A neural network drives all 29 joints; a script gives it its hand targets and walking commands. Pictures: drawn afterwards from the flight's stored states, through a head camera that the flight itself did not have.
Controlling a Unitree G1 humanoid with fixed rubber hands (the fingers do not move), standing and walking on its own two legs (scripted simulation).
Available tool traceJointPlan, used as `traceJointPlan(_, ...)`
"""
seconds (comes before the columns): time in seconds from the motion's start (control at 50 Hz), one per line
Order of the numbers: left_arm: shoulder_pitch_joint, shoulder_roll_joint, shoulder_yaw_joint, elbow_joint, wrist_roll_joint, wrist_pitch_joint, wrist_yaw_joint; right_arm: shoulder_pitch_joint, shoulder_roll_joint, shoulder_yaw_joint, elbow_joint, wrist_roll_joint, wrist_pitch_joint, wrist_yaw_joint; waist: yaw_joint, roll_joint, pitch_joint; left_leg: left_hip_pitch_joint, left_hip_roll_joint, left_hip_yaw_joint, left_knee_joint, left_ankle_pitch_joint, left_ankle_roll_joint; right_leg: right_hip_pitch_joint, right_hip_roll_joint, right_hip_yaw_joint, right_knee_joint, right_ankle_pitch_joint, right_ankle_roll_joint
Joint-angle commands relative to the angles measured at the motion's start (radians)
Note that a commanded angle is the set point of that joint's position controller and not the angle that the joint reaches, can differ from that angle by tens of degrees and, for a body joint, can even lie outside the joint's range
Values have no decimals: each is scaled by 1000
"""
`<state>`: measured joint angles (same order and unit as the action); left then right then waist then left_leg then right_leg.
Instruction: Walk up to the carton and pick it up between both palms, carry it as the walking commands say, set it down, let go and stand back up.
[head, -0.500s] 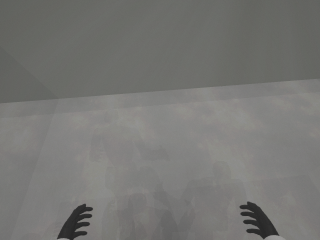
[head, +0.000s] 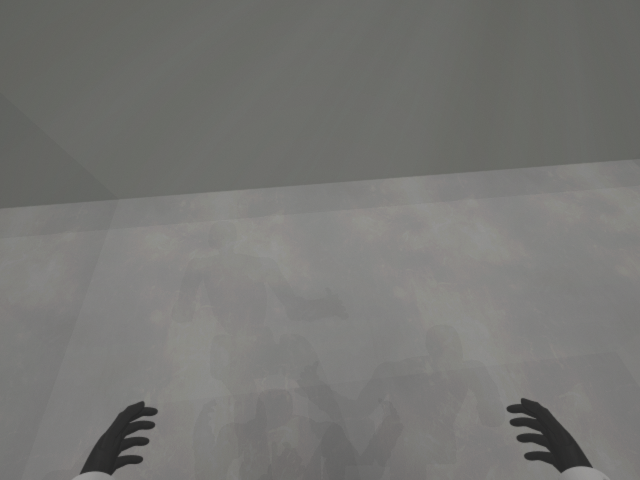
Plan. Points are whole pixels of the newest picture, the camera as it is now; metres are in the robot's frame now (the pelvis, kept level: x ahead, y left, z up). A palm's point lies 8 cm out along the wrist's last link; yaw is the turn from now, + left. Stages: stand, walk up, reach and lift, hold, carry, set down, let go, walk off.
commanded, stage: stand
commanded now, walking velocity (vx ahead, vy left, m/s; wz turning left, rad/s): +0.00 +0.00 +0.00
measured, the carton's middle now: out of the picture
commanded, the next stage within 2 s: walk up in 1.04 s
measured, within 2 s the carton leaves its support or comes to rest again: neither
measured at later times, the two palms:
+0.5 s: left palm (97, 479) +0.15 +0.29 -0.06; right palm (574, 467) +0.15 -0.29 -0.06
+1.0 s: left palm out of the picture +0.13 +0.29 -0.07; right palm out of the picture +0.14 -0.29 -0.06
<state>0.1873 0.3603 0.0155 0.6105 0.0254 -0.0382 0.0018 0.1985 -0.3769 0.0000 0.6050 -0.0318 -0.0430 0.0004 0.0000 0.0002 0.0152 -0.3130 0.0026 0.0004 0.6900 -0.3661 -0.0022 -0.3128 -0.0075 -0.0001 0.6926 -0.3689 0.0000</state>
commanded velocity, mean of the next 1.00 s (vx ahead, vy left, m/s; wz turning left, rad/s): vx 0.00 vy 0.00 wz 0.00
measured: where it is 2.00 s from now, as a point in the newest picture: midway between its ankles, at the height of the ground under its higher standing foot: outside the picture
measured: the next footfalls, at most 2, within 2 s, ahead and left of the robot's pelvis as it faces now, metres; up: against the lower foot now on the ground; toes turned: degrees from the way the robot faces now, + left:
left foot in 1.98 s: -0.05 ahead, +0.11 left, +0.00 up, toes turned -1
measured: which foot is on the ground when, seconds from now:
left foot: down 0.00-1.00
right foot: down 0.00-1.00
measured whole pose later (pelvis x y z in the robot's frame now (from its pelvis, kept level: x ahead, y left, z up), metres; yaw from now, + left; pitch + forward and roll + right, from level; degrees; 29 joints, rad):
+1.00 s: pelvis -0.01 +0.00 +0.00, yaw +0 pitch -2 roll +0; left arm 0.18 0.37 0.02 0.69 0.02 -0.04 0.00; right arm 0.20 -0.39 0.00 0.64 -0.03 -0.04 0.00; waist 0.00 0.00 0.02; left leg -0.31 0.00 0.00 0.69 -0.35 0.00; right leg -0.31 -0.01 0.00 0.69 -0.35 0.00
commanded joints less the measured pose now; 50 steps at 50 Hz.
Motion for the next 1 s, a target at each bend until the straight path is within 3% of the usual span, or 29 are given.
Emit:
traceJointPlan(0.0, -49, 185, 63, -27, -5, -20, -2, -62, -171, -72, -16, 8, -22, 1, 6, 20, -64, 17, 80, -83, -110, 222, 64, 27, -70, 63, -101, 206, -68)
traceJointPlan(0.98, -63, 208, 55, 61, -8, -15, -8, -72, -189, -68, 42, 14, -21, -1, 9, 34, -15, 10, 90, -106, -168, 150, 62, 14, -76, 86, -154, 145, -67)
